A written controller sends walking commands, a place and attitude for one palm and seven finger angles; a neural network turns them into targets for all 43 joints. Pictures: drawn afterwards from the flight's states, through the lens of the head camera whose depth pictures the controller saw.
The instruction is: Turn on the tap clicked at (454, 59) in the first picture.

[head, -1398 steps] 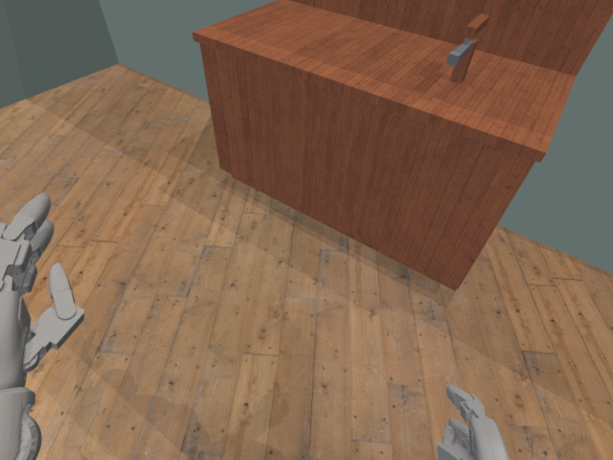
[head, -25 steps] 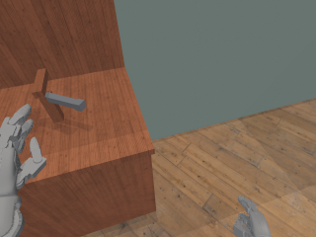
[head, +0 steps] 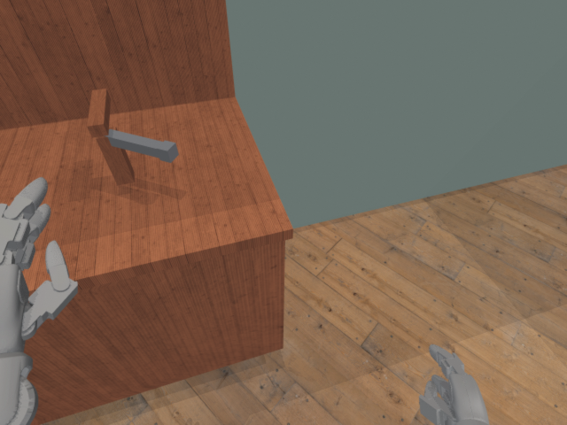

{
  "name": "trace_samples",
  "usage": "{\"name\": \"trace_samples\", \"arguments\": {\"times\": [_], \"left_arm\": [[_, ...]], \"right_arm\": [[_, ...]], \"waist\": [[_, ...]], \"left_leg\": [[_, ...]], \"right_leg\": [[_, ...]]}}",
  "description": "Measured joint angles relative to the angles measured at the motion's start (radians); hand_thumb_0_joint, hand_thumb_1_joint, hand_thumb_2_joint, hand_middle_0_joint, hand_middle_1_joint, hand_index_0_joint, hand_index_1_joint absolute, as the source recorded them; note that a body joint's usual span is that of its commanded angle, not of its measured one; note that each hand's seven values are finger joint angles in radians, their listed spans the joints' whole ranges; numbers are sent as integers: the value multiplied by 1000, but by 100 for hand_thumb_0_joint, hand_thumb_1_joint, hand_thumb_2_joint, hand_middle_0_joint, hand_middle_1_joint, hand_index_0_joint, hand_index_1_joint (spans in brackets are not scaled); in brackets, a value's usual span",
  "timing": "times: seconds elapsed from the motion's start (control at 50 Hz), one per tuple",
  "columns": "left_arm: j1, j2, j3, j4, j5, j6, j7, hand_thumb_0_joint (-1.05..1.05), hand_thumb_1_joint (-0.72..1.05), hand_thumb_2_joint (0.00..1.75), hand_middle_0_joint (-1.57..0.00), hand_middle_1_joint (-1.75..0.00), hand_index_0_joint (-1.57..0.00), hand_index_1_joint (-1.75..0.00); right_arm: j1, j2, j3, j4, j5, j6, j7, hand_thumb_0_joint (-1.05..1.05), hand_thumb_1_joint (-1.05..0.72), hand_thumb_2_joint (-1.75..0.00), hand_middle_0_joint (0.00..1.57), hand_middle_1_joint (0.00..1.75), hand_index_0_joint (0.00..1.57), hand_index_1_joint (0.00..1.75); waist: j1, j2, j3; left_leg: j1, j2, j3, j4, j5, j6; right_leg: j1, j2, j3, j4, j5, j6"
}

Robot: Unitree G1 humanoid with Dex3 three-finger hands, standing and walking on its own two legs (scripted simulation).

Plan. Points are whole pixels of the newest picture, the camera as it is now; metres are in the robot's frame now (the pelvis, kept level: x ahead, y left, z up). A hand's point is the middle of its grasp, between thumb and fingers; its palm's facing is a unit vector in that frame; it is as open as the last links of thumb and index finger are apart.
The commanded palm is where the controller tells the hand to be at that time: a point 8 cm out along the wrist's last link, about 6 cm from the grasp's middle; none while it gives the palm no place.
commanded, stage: step back with the hand held close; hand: left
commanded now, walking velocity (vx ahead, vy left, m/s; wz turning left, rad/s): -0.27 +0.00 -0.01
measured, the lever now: (167, 151) +0.56 +0.27 +0.08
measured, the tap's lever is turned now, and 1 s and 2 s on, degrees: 53 53 53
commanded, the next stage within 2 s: stop stepping back and stand still in 0.40 s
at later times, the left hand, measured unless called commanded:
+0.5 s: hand out of the picture +0.09 +0.26 +0.19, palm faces +0.46 -0.85 -0.25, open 7.4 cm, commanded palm +0.03 +0.29 +0.18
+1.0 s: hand out of the picture -0.02 +0.21 +0.18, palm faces +0.33 -0.88 -0.34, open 7.4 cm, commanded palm -0.08 +0.27 +0.18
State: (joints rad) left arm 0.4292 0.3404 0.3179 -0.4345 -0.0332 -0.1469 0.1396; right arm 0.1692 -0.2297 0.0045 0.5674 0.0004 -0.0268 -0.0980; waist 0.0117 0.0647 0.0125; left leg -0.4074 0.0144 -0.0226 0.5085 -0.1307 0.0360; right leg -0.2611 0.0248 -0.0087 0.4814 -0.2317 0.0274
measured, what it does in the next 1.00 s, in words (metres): walks backwards: right foot, then left foot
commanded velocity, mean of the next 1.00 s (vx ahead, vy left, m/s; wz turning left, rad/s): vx -0.05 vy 0.00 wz -0.05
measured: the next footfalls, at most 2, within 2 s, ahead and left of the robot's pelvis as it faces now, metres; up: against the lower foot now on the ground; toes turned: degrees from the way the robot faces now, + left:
right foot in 0.58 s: -0.22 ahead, -0.08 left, +0.00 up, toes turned -1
left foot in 0.74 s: -0.08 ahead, +0.09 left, +0.00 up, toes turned -2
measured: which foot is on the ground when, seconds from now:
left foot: down 0.00-0.58, up 0.60-0.72, down 0.74-0.96, up 0.98-1.00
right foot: down 0.00-0.26, up 0.28-0.56, down 0.58-1.00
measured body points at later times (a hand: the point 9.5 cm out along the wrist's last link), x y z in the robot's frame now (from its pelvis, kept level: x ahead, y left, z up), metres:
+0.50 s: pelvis -0.12 +0.01 +0.00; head -0.12 +0.04 +0.45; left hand +0.06 +0.30 +0.20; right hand +0.07 -0.19 -0.07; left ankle +0.05 +0.10 -0.73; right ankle -0.23 -0.11 -0.68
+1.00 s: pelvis -0.24 +0.00 +0.00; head -0.27 +0.00 +0.45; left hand -0.05 +0.26 +0.20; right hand -0.12 -0.26 -0.08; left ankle -0.14 +0.10 -0.71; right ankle -0.27 -0.09 -0.73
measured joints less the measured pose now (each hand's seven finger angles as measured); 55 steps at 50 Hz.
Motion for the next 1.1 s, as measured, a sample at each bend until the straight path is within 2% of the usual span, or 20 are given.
{"name": "trace_samples", "arguments": {"times": [0.12,0.2,0.24,0.28,0.32,0.36,0.4,0.48,0.54,0.58,0.64,0.68,0.74,0.78,0.8,0.88,0.96,0.98,1.04,1.1], "left_arm": [[-19,28,18,-60,5,-21,1,1,89,90,-21,-30,-21,-30],[62,24,24,-122,-5,-36,17,1,89,90,-21,-30,-21,-30],[82,17,17,-138,-7,-32,21,1,89,90,-21,-30,-21,-30],[31,15,11,-121,-4,-26,26,1,89,90,-21,-30,-21,-30],[-50,18,16,-74,8,-21,32,1,89,90,-21,-30,-21,-30],[-106,23,28,-32,8,-15,31,1,89,90,-21,-30,-21,-30],[-120,27,38,-30,-1,-3,32,1,89,90,-21,-30,-21,-30],[-64,15,25,-106,-28,21,39,1,89,90,-21,-30,-21,-30],[-24,20,5,-149,-45,21,30,1,89,90,-21,-30,-21,-30],[-12,44,14,-162,-44,6,21,1,89,90,-21,-30,-21,-30],[14,49,-12,-127,-36,-8,3,1,89,90,-21,-30,-21,-30],[52,71,5,-115,-32,0,-6,1,89,90,-22,-30,-21,-30],[57,72,33,-73,-34,18,-5,1,88,90,-22,-30,-22,-30],[-12,48,24,-6,-36,29,2,1,89,90,-22,-30,-22,-30],[-51,31,16,37,-35,35,8,1,89,90,-21,-30,-21,-30],[-82,-18,-1,99,-31,74,21,1,89,90,-21,-30,-21,-30],[1,-7,-20,4,-26,70,14,1,89,90,-21,-30,-21,-30],[29,6,-18,-35,-25,59,10,1,89,90,-21,-30,-21,-30],[94,36,9,-126,-21,11,8,1,89,90,-21,-30,-21,-30],[87,38,29,-103,-13,-33,17,1,89,90,-22,-30,-22,-30]], "right_arm": [[7,12,-8,3,-7,-21,6,2,-90,-90,20,30,20,30],[9,7,-16,46,-9,-16,15,2,-90,-90,20,30,20,30],[27,2,-13,57,-11,-13,11,2,-90,-90,20,30,20,30],[26,-2,-10,60,-14,-19,-4,2,-90,-90,20,30,20,30],[14,10,-12,70,-22,-35,-8,2,-90,-90,20,30,20,30],[7,35,-15,81,-21,-47,6,2,-90,-90,20,30,20,30],[7,60,-12,82,-19,-55,25,2,-90,-90,20,30,20,30],[-6,90,5,78,-17,-62,52,2,-90,-90,20,30,20,30],[-32,95,17,67,-26,-67,59,2,-90,-90,20,30,20,30],[-65,93,20,57,-26,-65,63,1,-90,-90,21,30,20,30],[-61,66,16,97,-20,-40,54,1,-90,-90,21,30,20,30],[-11,61,21,103,-7,-28,49,1,-90,-90,20,30,20,30],[55,28,22,88,5,-28,36,2,-90,-90,21,30,20,30],[68,-1,2,97,14,-37,23,2,-90,-90,21,30,20,30],[65,-10,-3,108,18,-35,19,2,-90,-90,20,30,20,30],[57,-17,-7,106,0,-31,9,2,-90,-90,20,30,20,30],[78,7,-13,73,-15,-35,14,2,-90,-90,20,30,20,30],[85,14,-15,69,-17,-35,17,2,-90,-90,20,30,20,30],[109,22,-19,90,-10,-35,25,2,-90,-90,20,30,20,30],[148,16,-23,111,-6,-33,22,2,-90,-90,20,30,20,30]], "waist": [[-15,-22,45],[13,-34,23],[21,-41,-12],[20,-35,-7],[18,-22,16],[14,-17,21],[8,-23,8],[13,-51,-31],[15,-59,-54],[27,-81,-53],[31,-42,-46],[40,-75,-81],[27,-82,-122],[4,-66,-129],[1,-68,-122],[-36,-63,-98],[-74,-55,-76],[-71,-59,-70],[-28,-92,-56],[-15,-97,-78]], "left_leg": [[-64,-10,-4,34,-46,-6],[-101,-21,7,213,-203,-41],[-49,-22,13,202,-226,-36],[-57,-19,11,158,-78,-4],[-64,-8,3,136,6,24],[-62,8,0,96,27,31],[-63,26,14,36,66,30],[-65,40,53,-99,149,11],[-90,40,80,-177,207,-9],[-151,27,112,-132,150,-43],[-194,8,61,151,-89,-71],[-149,-26,66,236,-100,-58],[11,-31,71,119,21,-21],[45,-43,50,69,-106,6],[44,-51,52,72,-103,13],[47,-47,54,25,-28,4],[17,-40,24,8,-140,-23],[-10,-38,23,63,-188,-28],[-90,-38,34,366,-213,-43],[-72,-10,56,373,-207,-37]], "right_leg": [[-43,5,2,28,68,-15],[-81,-2,18,62,66,-10],[-113,-15,15,87,57,-4],[-163,-6,19,189,-58,4],[-214,38,46,416,-140,3],[-220,76,54,587,-172,4],[-185,90,44,654,-189,2],[-28,77,6,471,-257,-23],[110,72,-14,174,-274,-51],[168,43,0,-20,-211,-84],[167,54,5,-16,-166,-80],[168,27,31,-15,-156,-69],[160,20,42,27,-172,-59],[133,18,21,91,-202,-50],[127,10,22,109,-205,-44],[112,13,24,100,-182,-57],[99,27,-3,39,-168,-89],[95,28,-6,26,-146,-98],[92,17,15,-3,-34,-106],[93,2,13,-8,-51,-87]]}}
